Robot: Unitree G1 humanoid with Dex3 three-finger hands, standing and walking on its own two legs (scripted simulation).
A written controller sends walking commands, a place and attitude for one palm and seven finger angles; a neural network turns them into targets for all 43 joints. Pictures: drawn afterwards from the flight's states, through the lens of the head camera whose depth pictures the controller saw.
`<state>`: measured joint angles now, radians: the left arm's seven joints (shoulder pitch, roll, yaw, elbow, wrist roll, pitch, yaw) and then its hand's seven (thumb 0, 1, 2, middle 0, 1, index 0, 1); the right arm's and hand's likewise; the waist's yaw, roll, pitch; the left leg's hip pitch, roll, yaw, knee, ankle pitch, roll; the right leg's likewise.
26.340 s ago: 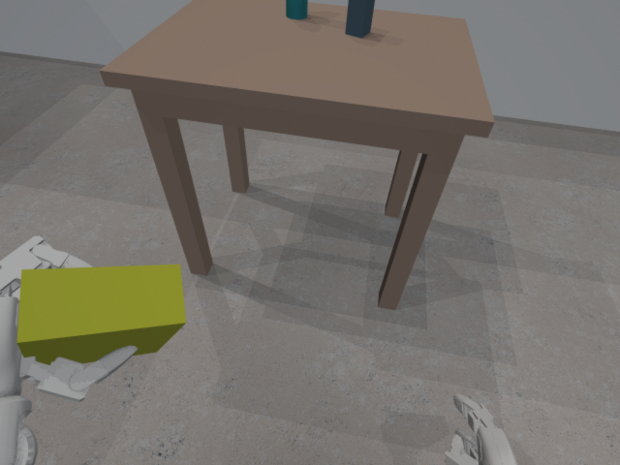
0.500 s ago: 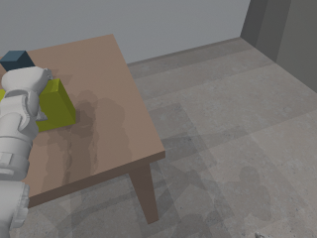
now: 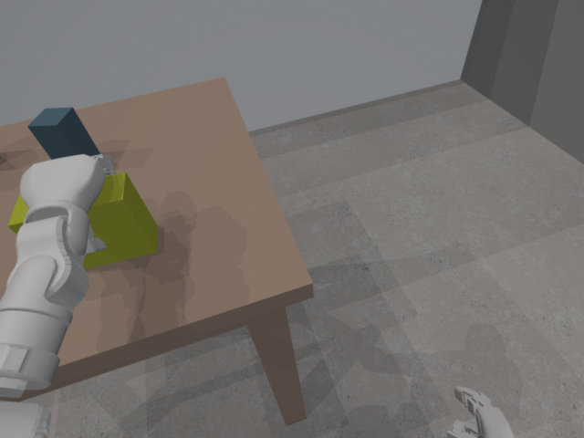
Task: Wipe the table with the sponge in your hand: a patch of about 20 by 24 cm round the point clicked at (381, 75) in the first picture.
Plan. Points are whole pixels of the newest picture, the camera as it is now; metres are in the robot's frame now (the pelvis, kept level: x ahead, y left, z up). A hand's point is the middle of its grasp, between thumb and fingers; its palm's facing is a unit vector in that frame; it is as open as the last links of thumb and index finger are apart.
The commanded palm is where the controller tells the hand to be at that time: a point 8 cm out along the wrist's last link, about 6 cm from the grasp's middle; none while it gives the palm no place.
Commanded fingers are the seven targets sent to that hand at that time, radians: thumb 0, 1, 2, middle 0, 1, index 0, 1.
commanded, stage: wipe back along the middle lane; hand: left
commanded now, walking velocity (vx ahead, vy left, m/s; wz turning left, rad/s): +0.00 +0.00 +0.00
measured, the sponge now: (99, 233) +0.35 +0.32 +0.10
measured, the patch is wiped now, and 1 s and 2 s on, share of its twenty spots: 0.60 0.85 0.90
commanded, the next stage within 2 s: slide across to the third lane in 0.84 s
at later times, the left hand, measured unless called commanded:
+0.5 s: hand (82, 242) +0.30 +0.29 +0.15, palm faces +0.12 -0.01 -0.99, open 10.0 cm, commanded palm +0.25 +0.29 +0.17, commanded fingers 0.00 0.10 1.30 -1.20 -1.60 -1.20 -1.60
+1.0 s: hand (82, 265) +0.27 +0.28 +0.15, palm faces +0.13 -0.02 -0.99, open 9.9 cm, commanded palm +0.23 +0.26 +0.17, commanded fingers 0.00 0.10 1.30 -1.20 -1.60 -1.20 -1.60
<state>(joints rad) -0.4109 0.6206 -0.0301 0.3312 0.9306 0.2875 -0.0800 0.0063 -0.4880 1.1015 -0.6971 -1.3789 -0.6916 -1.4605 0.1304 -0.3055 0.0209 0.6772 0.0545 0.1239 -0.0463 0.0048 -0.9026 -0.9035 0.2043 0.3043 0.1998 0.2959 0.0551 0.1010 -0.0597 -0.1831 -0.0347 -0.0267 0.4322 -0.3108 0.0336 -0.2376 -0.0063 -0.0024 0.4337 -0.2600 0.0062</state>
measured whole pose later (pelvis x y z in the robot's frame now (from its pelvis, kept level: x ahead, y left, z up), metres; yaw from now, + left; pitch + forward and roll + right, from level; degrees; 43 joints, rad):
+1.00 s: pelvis -0.01 -0.01 +0.00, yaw +0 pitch +0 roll +0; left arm -0.08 0.54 -0.08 -0.14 0.92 0.54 -0.07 0.02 -0.47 1.07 -0.63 -1.43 -0.71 -1.41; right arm 0.06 -0.30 0.06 0.65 0.05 0.11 -0.03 0.01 -0.90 -0.90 0.20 0.30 0.20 0.30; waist 0.10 0.12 -0.05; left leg -0.13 -0.03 -0.02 0.45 -0.31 0.03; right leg -0.20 -0.01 0.01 0.48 -0.28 0.00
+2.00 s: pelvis -0.03 -0.02 +0.00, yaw +1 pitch -2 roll +1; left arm -0.39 0.42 -0.31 0.09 0.96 0.61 -0.11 -0.01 -0.52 1.08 -0.71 -1.35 -0.79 -1.31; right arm 0.02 -0.28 0.08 0.70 0.05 0.11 -0.04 0.01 -0.90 -0.90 0.20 0.30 0.20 0.30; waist 0.11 0.11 -0.04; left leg -0.11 -0.03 -0.04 0.40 -0.26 0.00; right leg -0.19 0.00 -0.01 0.47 -0.24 -0.02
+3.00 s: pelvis -0.04 -0.04 +0.00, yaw +0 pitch +4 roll +1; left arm -0.84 0.55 -0.12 0.89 0.99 0.22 -0.04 0.01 -0.56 1.13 -0.74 -1.32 -0.80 -1.33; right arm 0.22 -0.30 0.03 0.76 0.06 0.07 -0.11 0.01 -0.90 -0.90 0.21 0.30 0.20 0.30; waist -0.02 0.06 -0.07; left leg -0.28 0.01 -0.03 0.46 -0.27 -0.01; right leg -0.34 0.03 -0.01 0.48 -0.22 -0.04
